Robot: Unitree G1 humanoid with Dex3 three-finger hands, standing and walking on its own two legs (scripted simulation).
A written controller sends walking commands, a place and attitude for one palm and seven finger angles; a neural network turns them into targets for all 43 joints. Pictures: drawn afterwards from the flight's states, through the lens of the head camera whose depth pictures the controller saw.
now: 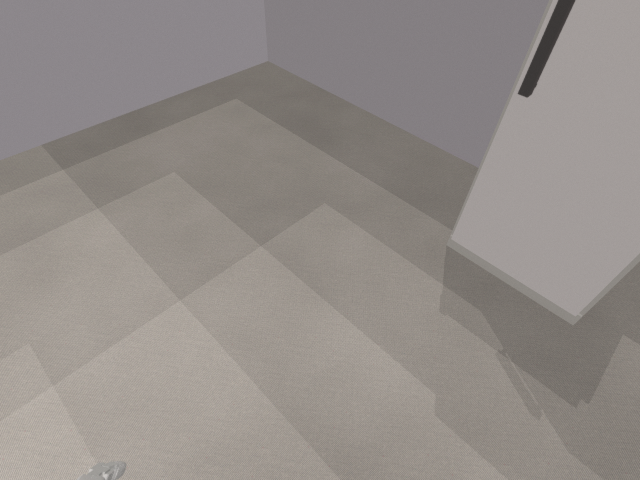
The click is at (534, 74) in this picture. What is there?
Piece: fridge door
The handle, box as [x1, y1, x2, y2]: [518, 0, 574, 97]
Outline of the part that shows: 574,0 558,0 519,89 519,94 527,97 531,94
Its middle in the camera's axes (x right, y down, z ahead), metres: +0.57 -0.53 +0.90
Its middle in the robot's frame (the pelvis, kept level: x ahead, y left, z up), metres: +1.08 -0.50 +0.18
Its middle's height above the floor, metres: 0.95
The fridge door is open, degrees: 0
